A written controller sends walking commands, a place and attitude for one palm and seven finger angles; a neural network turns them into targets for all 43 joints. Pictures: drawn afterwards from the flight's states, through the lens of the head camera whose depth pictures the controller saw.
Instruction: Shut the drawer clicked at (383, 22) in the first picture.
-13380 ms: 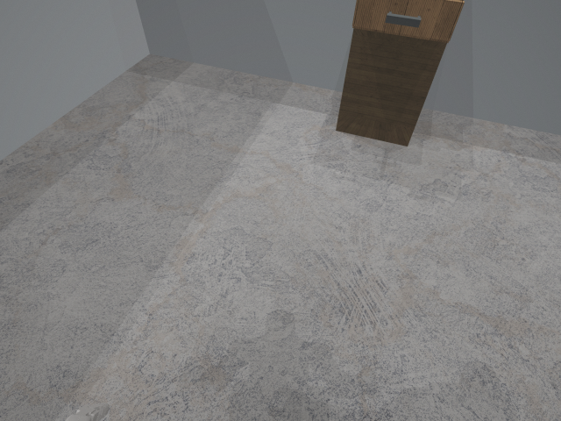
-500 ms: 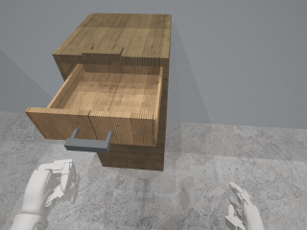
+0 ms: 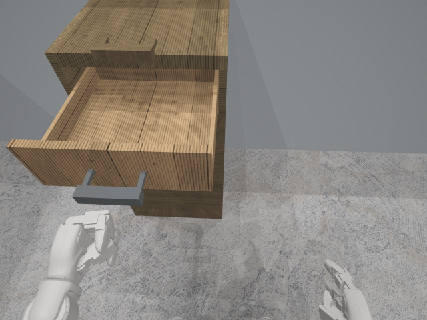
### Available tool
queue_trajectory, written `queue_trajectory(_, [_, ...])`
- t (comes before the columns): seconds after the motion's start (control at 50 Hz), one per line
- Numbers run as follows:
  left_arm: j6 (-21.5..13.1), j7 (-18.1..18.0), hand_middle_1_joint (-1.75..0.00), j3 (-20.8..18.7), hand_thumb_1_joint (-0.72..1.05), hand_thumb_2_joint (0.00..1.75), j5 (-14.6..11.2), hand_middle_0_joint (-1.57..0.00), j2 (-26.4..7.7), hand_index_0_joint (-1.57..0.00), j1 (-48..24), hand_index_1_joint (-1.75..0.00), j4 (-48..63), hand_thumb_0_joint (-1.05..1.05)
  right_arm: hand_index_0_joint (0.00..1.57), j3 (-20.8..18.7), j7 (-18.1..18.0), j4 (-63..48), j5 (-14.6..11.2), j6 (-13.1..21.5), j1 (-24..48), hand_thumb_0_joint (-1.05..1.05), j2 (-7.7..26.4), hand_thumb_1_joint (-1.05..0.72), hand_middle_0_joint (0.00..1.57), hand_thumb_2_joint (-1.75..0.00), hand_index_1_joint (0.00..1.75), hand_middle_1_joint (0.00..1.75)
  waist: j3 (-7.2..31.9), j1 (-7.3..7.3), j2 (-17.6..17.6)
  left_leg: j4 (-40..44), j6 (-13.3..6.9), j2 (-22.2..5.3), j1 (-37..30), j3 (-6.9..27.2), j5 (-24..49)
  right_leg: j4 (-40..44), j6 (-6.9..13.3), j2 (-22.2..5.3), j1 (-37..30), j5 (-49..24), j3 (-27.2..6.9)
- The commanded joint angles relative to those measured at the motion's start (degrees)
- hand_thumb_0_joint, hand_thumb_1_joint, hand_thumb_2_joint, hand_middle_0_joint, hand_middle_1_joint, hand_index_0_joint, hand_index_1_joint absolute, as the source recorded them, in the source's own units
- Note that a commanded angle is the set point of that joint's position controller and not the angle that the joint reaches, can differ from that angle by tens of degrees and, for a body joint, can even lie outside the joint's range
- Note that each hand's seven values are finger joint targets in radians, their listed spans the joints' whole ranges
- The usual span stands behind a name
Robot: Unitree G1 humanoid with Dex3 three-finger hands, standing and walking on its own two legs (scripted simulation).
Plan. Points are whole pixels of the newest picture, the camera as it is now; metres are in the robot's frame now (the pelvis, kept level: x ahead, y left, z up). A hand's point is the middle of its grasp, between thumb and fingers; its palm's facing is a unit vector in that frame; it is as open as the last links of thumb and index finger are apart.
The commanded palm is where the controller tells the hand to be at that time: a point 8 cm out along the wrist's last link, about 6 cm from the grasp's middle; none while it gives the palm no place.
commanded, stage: bring the fist close to the handle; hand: left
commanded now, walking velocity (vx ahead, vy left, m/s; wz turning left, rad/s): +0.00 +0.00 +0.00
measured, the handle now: (113, 185) +0.36 +0.22 +0.04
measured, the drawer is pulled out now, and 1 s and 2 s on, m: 0.26 0.26 0.14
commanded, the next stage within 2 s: push the drawer shut in 0.66 s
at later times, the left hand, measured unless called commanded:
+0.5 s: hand (124, 232) +0.26 +0.18 +0.03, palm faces +0.01 -1.00 -0.06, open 3.3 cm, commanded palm +0.23 +0.24 +0.04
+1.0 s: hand (121, 225) +0.27 +0.19 +0.03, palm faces +0.01 -1.00 -0.06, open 3.2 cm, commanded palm +0.26 +0.24 +0.04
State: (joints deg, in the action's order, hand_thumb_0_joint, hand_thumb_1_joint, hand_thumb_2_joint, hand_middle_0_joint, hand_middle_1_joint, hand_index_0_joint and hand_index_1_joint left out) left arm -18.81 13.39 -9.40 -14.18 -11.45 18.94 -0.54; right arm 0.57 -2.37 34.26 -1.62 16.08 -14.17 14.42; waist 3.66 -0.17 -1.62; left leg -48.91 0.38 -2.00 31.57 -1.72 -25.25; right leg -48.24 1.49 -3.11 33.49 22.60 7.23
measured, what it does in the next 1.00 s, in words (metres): stands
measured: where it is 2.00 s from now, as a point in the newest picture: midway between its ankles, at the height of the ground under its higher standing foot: outside the picture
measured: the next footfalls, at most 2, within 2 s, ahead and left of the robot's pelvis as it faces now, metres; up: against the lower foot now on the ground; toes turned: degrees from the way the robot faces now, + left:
none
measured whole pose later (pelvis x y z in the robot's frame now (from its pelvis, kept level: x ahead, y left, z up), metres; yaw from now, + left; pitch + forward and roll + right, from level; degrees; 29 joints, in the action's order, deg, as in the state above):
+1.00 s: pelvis -0.01 +0.00 -0.02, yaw +0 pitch +12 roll +0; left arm -21.4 13.4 -11.3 -14.0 -13.6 5.6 -12.9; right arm 0.9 -2.2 32.8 -1.7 9.2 -13.1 14.6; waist 5.2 -1.0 -1.2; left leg -56.3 0.5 -2.3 40.7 -1.1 -27.6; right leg -55.2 1.9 -3.2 42.4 24.7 7.3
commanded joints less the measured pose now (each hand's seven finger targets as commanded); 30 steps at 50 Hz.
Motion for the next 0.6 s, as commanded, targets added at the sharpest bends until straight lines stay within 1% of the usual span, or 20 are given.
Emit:
queue_trajectory(0.0, [-5.18,-1.33,-1.60,-4.02,0.90,0.90,0.18,-1.40,-7.37,-1.40,-5.61,-1.60,10.88,0.00,0.20,-2.94,-0.14,-8.70,0.15,2.28,2.72,0.00,6.78,-0.90,0.20,-0.90,0.30,0.30,11.43,-0.12,1.66,5.62,-1.05,2.30,-0.66,2.15,15.19,4.60,-0.84,2.20,-7.04,-13.20,-3.23])
queue_trajectory(0.02, [-5.41,-1.33,-1.60,-3.30,0.90,0.90,0.11,-1.40,-6.30,-1.40,-5.56,-1.60,10.50,0.00,0.20,-2.97,0.02,-9.02,0.18,1.98,2.63,0.00,6.65,-0.90,0.20,-0.90,0.30,0.30,12.17,-0.18,1.89,5.25,-1.04,2.38,-0.53,1.98,15.04,4.25,-0.92,2.19,-6.77,-13.37,-3.34])
queue_trajectory(0.04, [-5.67,-1.38,-1.60,-4.21,0.90,0.90,0.09,-1.40,-7.16,-1.40,-5.62,-1.60,10.05,0.00,0.20,-3.09,0.10,-8.96,0.18,1.61,2.53,0.00,6.67,-0.90,0.20,-0.90,0.30,0.30,12.89,0.05,1.19,4.87,-0.94,2.31,-0.23,1.88,15.39,3.80,-0.83,2.19,-6.85,-13.81,-3.45])
queue_trajectory(0.08, [-6.07,-1.36,-1.60,-3.57,0.90,0.90,0.20,-1.40,-6.46,-1.40,-5.73,-1.60,9.64,0.00,0.20,-3.04,0.39,-9.19,0.19,1.08,2.66,0.00,6.50,-0.90,0.20,-0.90,0.30,0.30,12.91,0.04,0.28,4.22,-0.75,2.28,0.41,1.92,16.06,2.81,-0.69,2.18,-6.21,-14.49,-3.27])
queue_trajectory(0.1, [-6.27,-1.52,-1.60,-3.03,0.90,0.90,0.63,-1.40,-6.31,-1.40,-6.09,-1.60,9.27,0.00,0.20,-3.01,0.46,-9.24,0.30,0.70,2.58,0.00,6.67,-0.90,0.20,-0.90,0.30,0.30,12.48,-0.32,1.21,3.90,-0.87,2.15,1.10,2.13,16.26,2.37,-0.67,2.27,-5.60,-14.41,-3.09])
queue_trajectory(0.12, [-6.34,-1.38,-1.60,-2.10,0.90,0.90,0.68,-1.40,-5.29,-1.40,-6.45,-1.60,8.24,0.00,0.20,-2.99,0.55,-9.37,0.30,0.41,2.47,0.00,6.63,-0.90,0.20,-0.90,0.30,0.30,12.47,-0.43,0.64,3.49,-0.78,2.15,1.42,2.14,16.09,1.87,-0.67,2.29,-4.57,-14.19,-3.12])
queue_trajectory(0.18, [-7.10,-1.52,-1.60,-0.98,0.90,0.90,0.92,-1.40,-5.13,-1.40,-11.37,-1.60,7.67,0.00,0.20,-3.06,0.65,-9.32,0.37,-0.15,2.48,0.00,6.84,-0.90,0.20,-0.90,0.30,0.30,12.58,-1.49,0.01,2.10,-0.67,2.02,2.72,2.35,13.42,0.78,-0.68,2.31,-1.46,-11.33,-3.18])
queue_trajectory(0.22, [-7.59,-1.72,-1.60,-1.68,0.90,0.90,1.07,-1.40,-5.81,-1.40,-12.56,-1.60,5.95,0.00,0.20,-3.10,0.64,-9.17,0.55,-0.58,2.27,0.00,6.98,-0.90,0.20,-0.90,0.30,0.30,13.28,-1.34,1.52,1.18,-0.81,2.08,4.48,2.53,12.26,0.05,-0.64,2.33,-1.04,-10.31,-3.60])
queue_trajectory(0.26, [-8.10,-1.71,-1.60,-3.43,0.90,0.90,0.95,-1.40,-7.51,-1.40,-14.62,-1.60,6.01,0.00,0.20,-3.19,0.62,-9.37,0.42,-1.06,2.49,0.00,7.05,-0.90,0.20,-0.90,0.30,0.30,14.70,-0.86,0.52,0.84,-0.78,2.14,5.30,2.46,11.20,-0.37,-0.54,2.21,-1.30,-9.11,-3.96])
queue_trajectory(0.28, [-8.25,-1.62,-1.60,-2.81,0.90,0.90,0.70,-1.40,-6.88,-1.40,-14.73,-1.60,7.41,0.00,0.20,-3.20,0.64,-9.77,0.42,-1.11,2.66,0.00,6.84,-0.90,0.20,-0.90,0.30,0.30,16.66,-0.54,-0.34,0.95,-0.87,2.21,4.37,2.40,12.07,-0.51,-0.50,2.18,-2.26,-9.92,-4.06])
queue_trajectory(0.3, [-8.03,-1.80,-1.60,-3.41,0.90,0.90,0.69,-1.40,-7.92,-1.40,-13.61,-1.60,7.69,0.00,0.20,-3.16,0.60,-10.22,0.40,-1.41,2.54,0.00,6.94,-0.90,0.20,-0.90,0.30,0.30,16.92,-0.33,-0.13,1.10,-1.00,2.11,4.51,2.37,12.65,-0.34,-0.45,2.28,-3.14,-10.27,-4.15])
queue_trajectory(0.34, [-7.61,-1.83,-1.60,-3.46,0.90,0.90,0.47,-1.40,-7.97,-1.40,-14.01,-1.60,8.26,0.00,0.20,-3.02,0.65,-10.20,0.23,-1.87,2.28,0.00,6.75,-0.90,0.20,-0.90,0.30,0.30,18.25,-0.35,-1.67,1.06,-0.95,2.13,3.68,2.21,13.96,-0.36,-0.46,2.23,-3.82,-11.92,-4.23])
queue_trajectory(0.38, [-6.75,-1.96,-1.60,-2.81,0.90,0.90,0.24,-1.40,-7.26,-1.40,-14.22,-1.60,6.77,0.00,0.20,-2.87,0.64,-10.28,0.11,-2.23,2.28,0.00,6.75,-0.90,0.20,-0.90,0.30,0.30,16.24,-0.87,0.23,1.31,-0.95,2.07,4.73,2.28,12.27,0.26,-0.69,2.43,-3.40,-10.54,-4.18])
queue_trajectory(0.42, [-6.03,-2.09,-1.60,-3.63,0.90,0.90,0.25,-1.40,-7.72,-1.40,-13.52,-1.60,4.58,0.00,0.20,-2.91,0.45,-10.38,-0.02,-2.84,2.41,0.00,6.99,-0.90,0.20,-0.90,0.30,0.30,14.84,-1.01,2.26,1.50,-1.08,2.11,5.99,2.04,10.76,0.91,-0.89,2.37,-3.36,-9.15,-4.39])
queue_trajectory(0.46, [-5.67,-1.90,-1.60,-4.50,0.90,0.90,-0.14,-1.40,-8.38,-1.40,-14.22,-1.60,4.39,0.00,0.20,-2.94,0.41,-10.41,-0.06,-3.05,2.36,0.00,6.99,-0.90,0.20,-0.90,0.30,0.30,15.05,-0.78,1.21,1.51,-1.06,2.33,6.24,1.73,10.10,1.52,-0.93,2.19,-4.16,-8.75,-5.00])
queue_trajectory(0.48, [-5.46,-1.75,-1.60,-4.35,0.90,0.90,-0.33,-1.40,-7.97,-1.40,-13.21,-1.60,4.09,0.00,0.20,-2.87,0.47,-10.62,-0.04,-3.14,2.32,0.00,6.94,-0.90,0.20,-0.90,0.30,0.30,15.06,-0.52,1.32,1.69,-1.09,2.47,6.26,1.64,10.42,1.71,-0.90,2.12,-4.80,-9.24,-4.97])
queue_trajectory(0.5, [-5.40,-1.76,-1.60,-5.25,0.90,0.90,-0.24,-1.40,-8.96,-1.40,-12.06,-1.60,3.47,0.00,0.20,-2.96,0.43,-10.71,-0.07,-3.34,2.19,0.00,7.18,-0.90,0.20,-0.90,0.30,0.30,14.95,-0.62,2.58,1.66,-1.21,2.33,6.61,1.61,10.63,1.99,-0.95,2.16,-5.16,-9.32,-5.07])
queue_trajectory(0.54, [-5.93,-1.52,-1.60,-3.66,0.90,0.90,-0.44,-1.40,-7.41,-1.40,-12.66,-1.60,5.14,0.00,0.20,-2.92,0.56,-11.00,-0.12,-3.23,2.44,0.00,6.86,-0.90,0.20,-0.90,0.30,0.30,14.86,-0.66,0.55,1.81,-1.10,2.36,5.64,1.54,11.14,1.81,-0.91,2.07,-4.73,-10.20,-4.88])
queue_trajectory(0.56, [-6.17,-1.52,-1.60,-3.64,0.90,0.90,-0.54,-1.40,-7.58,-1.40,-12.47,-1.60,5.88,0.00,0.20,-2.96,0.59,-10.94,-0.09,-3.12,2.30,0.00,6.82,-0.90,0.20,-0.90,0.30,0.30,15.76,-0.66,0.38,1.63,-1.17,2.37,5.24,1.50,11.31,1.83,-0.92,2.05,-5.00,-10.44,-5.02])
queue_trajectory(0.58, [-6.18,-1.51,-1.60,-3.82,0.90,0.90,-0.54,-1.40,-7.82,-1.40,-12.17,-1.60,5.12,0.00,0.20,-2.95,0.52,-10.93,-0.08,-3.19,2.14,0.00,6.90,-0.90,0.20,-0.90,0.30,0.30,14.70,-0.92,1.30,1.65,-1.15,2.33,5.81,1.44,10.62,2.16,-1.04,2.02,-4.59,-9.72,-5.03])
